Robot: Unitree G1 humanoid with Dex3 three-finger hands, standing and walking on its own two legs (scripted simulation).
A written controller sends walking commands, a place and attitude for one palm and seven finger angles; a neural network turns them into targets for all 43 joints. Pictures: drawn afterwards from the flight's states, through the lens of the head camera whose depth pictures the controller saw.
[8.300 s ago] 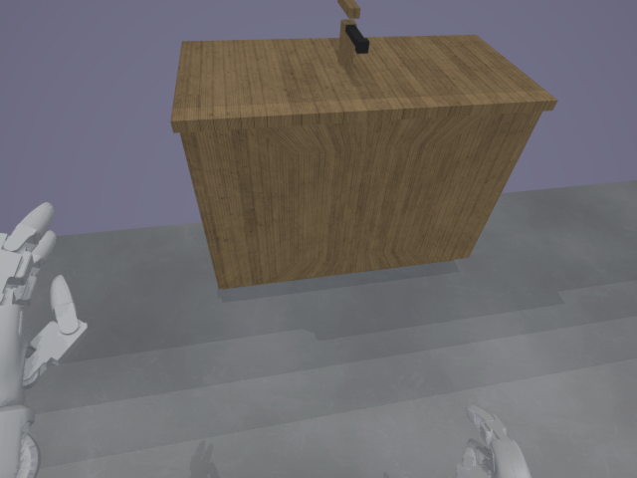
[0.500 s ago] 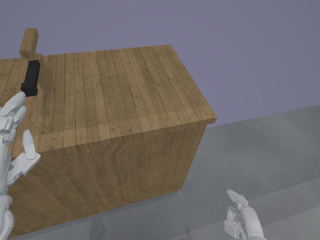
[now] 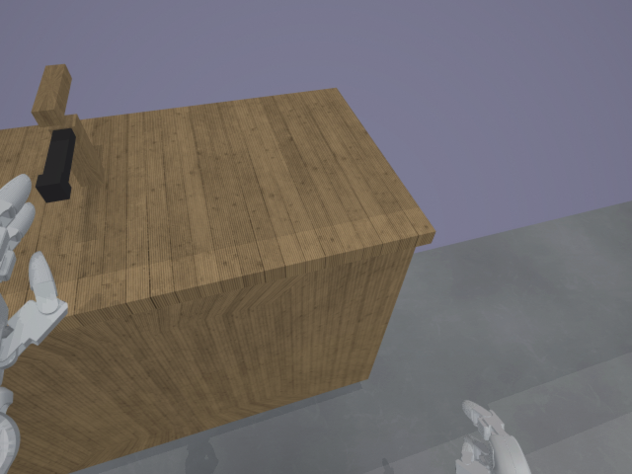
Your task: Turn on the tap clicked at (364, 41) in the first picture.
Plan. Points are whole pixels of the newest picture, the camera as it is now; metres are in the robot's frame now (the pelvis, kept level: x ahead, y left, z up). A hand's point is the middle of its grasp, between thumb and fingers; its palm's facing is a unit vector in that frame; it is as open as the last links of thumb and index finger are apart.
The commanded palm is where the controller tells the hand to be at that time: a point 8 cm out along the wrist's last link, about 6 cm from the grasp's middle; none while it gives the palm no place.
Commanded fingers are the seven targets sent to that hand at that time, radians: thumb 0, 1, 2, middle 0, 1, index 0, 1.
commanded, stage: shuffle to correct the standing spot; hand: left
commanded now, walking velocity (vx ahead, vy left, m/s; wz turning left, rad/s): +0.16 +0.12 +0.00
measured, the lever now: (54, 187) +0.42 +0.38 +0.13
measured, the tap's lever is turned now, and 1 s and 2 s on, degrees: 0 0 0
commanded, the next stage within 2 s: come to a stop and stand still in 0.76 s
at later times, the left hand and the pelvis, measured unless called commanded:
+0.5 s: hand (36, 304) +0.22 +0.26 +0.18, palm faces +0.40 -0.78 -0.48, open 7.4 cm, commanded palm +0.17 +0.29 +0.20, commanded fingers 0.00 0.90 0.90 -0.20 -0.30 -0.20 -0.30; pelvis +0.01 +0.01 +0.01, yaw +1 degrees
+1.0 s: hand (29, 238) +0.28 +0.30 +0.19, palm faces +0.42 -0.81 -0.40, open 7.4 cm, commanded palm +0.22 +0.33 +0.20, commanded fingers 0.00 0.90 0.90 -0.20 -0.30 -0.20 -0.30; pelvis +0.07 +0.05 +0.01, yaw +1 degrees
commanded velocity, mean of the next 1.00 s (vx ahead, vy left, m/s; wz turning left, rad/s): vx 0.11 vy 0.07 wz -0.04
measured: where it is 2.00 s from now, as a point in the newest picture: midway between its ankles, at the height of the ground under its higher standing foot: outside the picture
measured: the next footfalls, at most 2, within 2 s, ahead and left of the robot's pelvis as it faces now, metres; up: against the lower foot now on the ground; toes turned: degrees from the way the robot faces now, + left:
right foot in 0.50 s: +0.11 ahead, -0.06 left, +0.00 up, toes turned -2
left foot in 0.80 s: +0.13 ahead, +0.19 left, +0.00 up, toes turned +0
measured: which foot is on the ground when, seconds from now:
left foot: down 0.00-0.50, up 0.52-0.78, down 0.80-1.00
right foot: down 0.00-0.18, up 0.20-0.48, down 0.50-1.00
